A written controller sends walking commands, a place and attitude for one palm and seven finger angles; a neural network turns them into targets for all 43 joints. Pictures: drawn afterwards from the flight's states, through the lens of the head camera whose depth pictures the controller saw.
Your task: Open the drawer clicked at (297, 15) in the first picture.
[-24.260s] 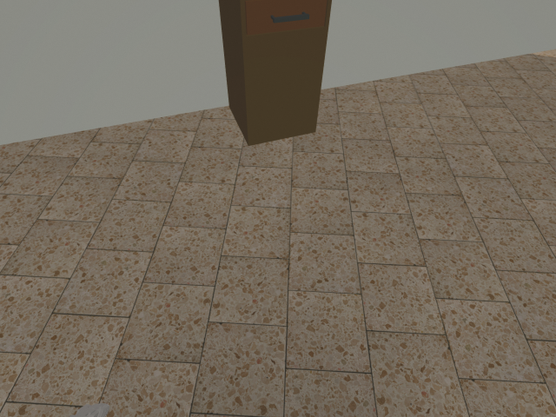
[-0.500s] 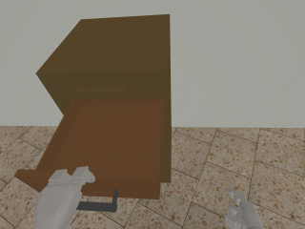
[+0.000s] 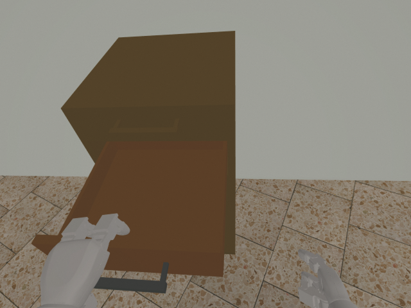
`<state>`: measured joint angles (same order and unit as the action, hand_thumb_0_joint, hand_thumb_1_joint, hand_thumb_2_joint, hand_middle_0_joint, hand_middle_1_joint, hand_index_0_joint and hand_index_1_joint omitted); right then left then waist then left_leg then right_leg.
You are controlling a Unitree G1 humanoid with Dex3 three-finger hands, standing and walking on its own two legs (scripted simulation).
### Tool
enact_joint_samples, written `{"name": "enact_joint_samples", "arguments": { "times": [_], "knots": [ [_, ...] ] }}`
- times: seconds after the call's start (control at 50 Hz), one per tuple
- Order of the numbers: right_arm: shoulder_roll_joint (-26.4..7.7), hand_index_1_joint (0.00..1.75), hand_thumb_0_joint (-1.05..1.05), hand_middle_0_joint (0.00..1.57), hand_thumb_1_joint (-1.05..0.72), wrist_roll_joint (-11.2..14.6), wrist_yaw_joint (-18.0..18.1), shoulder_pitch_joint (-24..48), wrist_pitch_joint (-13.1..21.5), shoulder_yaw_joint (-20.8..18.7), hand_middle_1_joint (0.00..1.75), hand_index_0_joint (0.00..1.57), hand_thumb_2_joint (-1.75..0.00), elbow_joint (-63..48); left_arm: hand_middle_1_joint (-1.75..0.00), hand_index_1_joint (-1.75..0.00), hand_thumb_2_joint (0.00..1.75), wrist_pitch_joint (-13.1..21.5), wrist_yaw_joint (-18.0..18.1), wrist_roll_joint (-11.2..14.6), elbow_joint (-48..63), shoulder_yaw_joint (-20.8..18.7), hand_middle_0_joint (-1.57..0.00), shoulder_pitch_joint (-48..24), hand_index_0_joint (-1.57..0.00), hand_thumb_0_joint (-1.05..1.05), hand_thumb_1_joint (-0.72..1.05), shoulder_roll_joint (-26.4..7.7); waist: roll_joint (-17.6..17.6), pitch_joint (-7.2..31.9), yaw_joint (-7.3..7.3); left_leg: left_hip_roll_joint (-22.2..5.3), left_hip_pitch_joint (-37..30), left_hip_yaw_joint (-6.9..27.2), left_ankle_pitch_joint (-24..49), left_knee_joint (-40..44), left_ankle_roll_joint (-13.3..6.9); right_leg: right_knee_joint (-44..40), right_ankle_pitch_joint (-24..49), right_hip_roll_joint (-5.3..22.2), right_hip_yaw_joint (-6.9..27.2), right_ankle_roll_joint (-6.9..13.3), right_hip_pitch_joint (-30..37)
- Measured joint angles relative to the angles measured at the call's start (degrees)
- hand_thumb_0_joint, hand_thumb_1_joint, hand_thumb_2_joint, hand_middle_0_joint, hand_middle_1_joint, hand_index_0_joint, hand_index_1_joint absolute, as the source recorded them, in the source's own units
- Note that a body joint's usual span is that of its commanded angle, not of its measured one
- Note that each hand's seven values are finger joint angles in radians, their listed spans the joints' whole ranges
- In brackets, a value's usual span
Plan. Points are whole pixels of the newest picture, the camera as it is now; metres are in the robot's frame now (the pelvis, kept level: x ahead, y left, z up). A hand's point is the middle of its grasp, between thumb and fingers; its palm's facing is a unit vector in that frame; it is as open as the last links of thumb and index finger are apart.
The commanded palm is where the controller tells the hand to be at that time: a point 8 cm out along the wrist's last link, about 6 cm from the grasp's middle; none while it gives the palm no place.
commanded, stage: lift the hand off the handle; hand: left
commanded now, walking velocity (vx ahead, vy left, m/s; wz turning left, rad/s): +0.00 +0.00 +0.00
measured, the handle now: (127, 274) +0.19 +0.21 -0.05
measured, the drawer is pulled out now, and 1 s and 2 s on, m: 0.30 0.30 0.30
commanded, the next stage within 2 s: draw the hand back to the body in 0.28 s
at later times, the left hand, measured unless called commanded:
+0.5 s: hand (98, 266) +0.16 +0.20 +0.09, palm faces +0.07 -0.16 -0.98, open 13.8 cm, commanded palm +0.13 +0.20 +0.15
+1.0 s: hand (64, 259) +0.15 +0.24 +0.11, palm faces +0.06 -0.11 -0.99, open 13.8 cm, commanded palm +0.12 +0.24 +0.17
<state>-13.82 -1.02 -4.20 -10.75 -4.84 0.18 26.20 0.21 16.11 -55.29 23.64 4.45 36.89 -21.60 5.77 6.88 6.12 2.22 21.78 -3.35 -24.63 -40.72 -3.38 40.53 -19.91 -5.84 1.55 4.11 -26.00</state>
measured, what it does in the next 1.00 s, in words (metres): stands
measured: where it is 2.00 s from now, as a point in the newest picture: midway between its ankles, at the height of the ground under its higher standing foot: outside the picture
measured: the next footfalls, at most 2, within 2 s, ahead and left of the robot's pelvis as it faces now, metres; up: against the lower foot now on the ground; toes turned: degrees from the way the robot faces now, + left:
none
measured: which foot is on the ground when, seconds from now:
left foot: down 0.00-1.00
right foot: down 0.00-1.00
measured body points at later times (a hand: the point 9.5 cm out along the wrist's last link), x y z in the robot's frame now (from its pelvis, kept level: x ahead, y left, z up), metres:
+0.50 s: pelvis +0.00 +0.00 +0.00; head +0.00 -0.04 +0.45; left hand +0.15 +0.21 +0.14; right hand +0.22 -0.18 -0.08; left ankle -0.04 +0.08 -0.72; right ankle +0.00 -0.08 -0.72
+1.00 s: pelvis +0.00 +0.00 +0.02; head +0.00 -0.04 +0.46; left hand +0.15 +0.24 +0.17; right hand +0.22 -0.20 -0.07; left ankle -0.04 +0.08 -0.72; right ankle +0.00 -0.08 -0.72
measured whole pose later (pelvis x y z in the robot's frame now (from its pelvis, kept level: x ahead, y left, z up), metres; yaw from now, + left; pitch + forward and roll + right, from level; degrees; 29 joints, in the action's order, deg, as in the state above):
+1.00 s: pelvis +0.00 +0.00 +0.02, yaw +0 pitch +2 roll -1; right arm -15.2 0.3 -1.9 -9.4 -6.1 1.2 28.0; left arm -0.3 9.1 -49.4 28.0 -3.0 36.0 -27.9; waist 6.5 4.2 6.6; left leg 2.3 14.2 -2.7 -20.7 -32.7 -3.6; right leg 31.4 -15.7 -5.7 1.7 3.6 -17.7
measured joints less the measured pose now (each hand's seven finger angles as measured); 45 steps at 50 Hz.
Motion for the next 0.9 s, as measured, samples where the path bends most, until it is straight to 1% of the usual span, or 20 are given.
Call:
{"name": "enact_joint_samples", "arguments": {
  "times": [0.22, 0.34, 0.4, 0.44, 0.52, 0.6, 0.66, 0.72, 0.84, 0.9],
  "knots": [
    [0.0, 0.3, 0.02, 0.19, -0.91, 0.4, -0.9, -0.2, -0.6, 0.6, 0.3, 0.2, -0.9, -0.7, -1.2, -1.2, 0.3, -1.8, -2.0, -0.2, 4.6, 2.5, -0.32, 0.6, -0.32, 0.0, -0.49, 0.3, 0.8, -0.1, 0.94, 0.3, -1.4, -0.3, 0.0, 0.6, -0.4, -0.4, 0.0, 0.3, 0.4, -0.5, 1.4],
    [0.3, 0.3, 0.02, 0.19, -0.91, 0.8, -1.1, 0.1, -1.0, 1.1, 0.3, 0.2, -0.9, -0.5, -1.2, -1.2, 0.3, -2.5, -2.9, -0.5, 3.9, 3.3, -0.32, -1.2, -0.32, 0.0, -0.49, 0.6, 0.9, -0.4, 1.15, 0.4, -2.0, -0.4, 0.1, 0.9, -0.4, -0.4, -0.1, 0.3, 0.5, -0.5, 1.8],
    [0.4, 0.3, 0.02, 0.19, -0.91, 1.0, -1.2, 0.2, -1.0, 1.4, 0.3, 0.2, -0.9, -0.4, -1.2, -1.2, 0.3, -2.8, -3.3, -0.2, 3.7, 3.4, -0.32, -1.4, -0.32, 0.0, -0.49, 0.7, 0.9, -0.4, 1.0, 0.4, -2.3, -0.5, 0.2, 1.2, -0.4, -0.6, 0.0, 0.3, 0.6, -0.5, 2.0],
    [0.4, 0.3, 0.02, 0.19, -0.91, 1.0, -1.1, 0.2, -1.0, 1.5, 0.3, 0.2, -0.9, -0.4, -1.2, -1.2, 0.3, -2.4, -3.4, 0.0, 3.7, 2.9, -0.32, -0.9, -0.32, 0.0, -0.49, 0.2, 0.8, -0.4, 1.01, 0.2, -2.6, -0.6, 0.3, 1.4, -0.3, -0.9, 0.1, 0.1, 0.7, -0.4, 2.3],
    [0.3, 0.3, 0.02, 0.19, -0.91, 1.0, -0.7, 0.3, -1.0, 1.8, 0.3, 0.2, -0.9, 0.1, -1.2, -1.2, 0.3, -2.0, -3.0, 0.6, 4.0, 0.6, -0.32, 0.1, -0.32, 0.0, -0.49, -1.7, 0.6, -0.6, 0.83, -0.1, -3.5, -0.5, 0.5, 2.2, -0.1, -2.0, 0.6, -0.2, 0.7, -0.2, 3.3],
    [-0.4, 0.3, 0.02, 0.19, -0.91, 1.1, 0.0, 0.6, -1.0, 1.4, 0.3, 0.2, -0.9, 0.7, -1.2, -1.2, 0.3, -2.6, -3.7, 2.1, 3.6, -1.6, -0.32, -0.4, -0.32, 0.0, -0.49, -2.8, 0.6, -1.2, 0.61, -0.1, -4.5, 0.1, 1.2, 3.4, 0.0, -3.6, 1.4, -0.2, 0.3, -0.1, 4.7],
    [-1.0, 0.3, 0.02, 0.19, -0.91, 1.1, 0.6, 0.8, -1.1, 1.0, 0.3, 0.2, -0.9, 1.1, -1.2, -1.2, 0.3, -2.6, -4.7, 3.1, 3.5, -2.5, -0.32, -1.0, -0.32, 0.0, -0.49, -2.9, 0.7, -1.6, 0.61, -0.1, -5.2, 0.4, 1.8, 4.3, 0.0, -4.9, 2.0, -0.1, 0.1, -0.1, 5.5],
    [-1.4, 0.3, 0.02, 0.19, -0.91, 1.0, 1.0, 0.9, -1.1, 0.9, 0.3, 0.2, -0.9, 1.1, -1.2, -1.2, 0.3, -2.0, -5.5, 3.5, 3.8, -3.0, -0.32, -1.0, -0.32, 0.0, -0.49, -3.3, 0.6, -1.8, 0.67, -0.2, -5.7, 0.4, 2.4, 5.2, 0.0, -5.9, 2.6, -0.1, 0.1, -0.1, 6.1],
    [-1.6, 0.3, 0.02, 0.19, -0.91, 1.0, 1.8, 1.1, -1.2, 0.8, 0.3, 0.2, -0.9, 1.1, -1.2, -1.2, 0.3, -0.7, -6.0, 3.8, 4.0, -4.5, -0.32, -1.1, -0.32, 0.0, -0.49, -5.1, 0.4, -2.4, 0.68, -0.2, -6.5, 0.4, 3.1, 6.5, 0.0, -7.2, 3.4, -0.1, 0.2, -0.2, 6.9],
    [-1.5, 0.3, 0.02, 0.19, -0.91, 1.1, 2.0, 1.2, -1.2, 0.9, 0.3, 0.2, -0.9, 1.4, -1.2, -1.2, 0.3, -0.5, -6.2, 4.5, 3.9, -5.8, -0.32, -1.3, -0.32, 0.0, -0.49, -5.7, 0.5, -2.6, 0.61, -0.1, -6.9, 0.5, 3.4, 7.0, -0.1, -8.0, 3.7, -0.1, 0.1, -0.2, 7.5]
  ]
}}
